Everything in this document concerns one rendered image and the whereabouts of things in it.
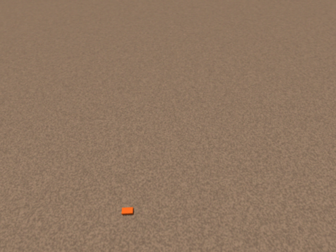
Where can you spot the small box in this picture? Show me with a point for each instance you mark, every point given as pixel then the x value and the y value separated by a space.
pixel 127 211

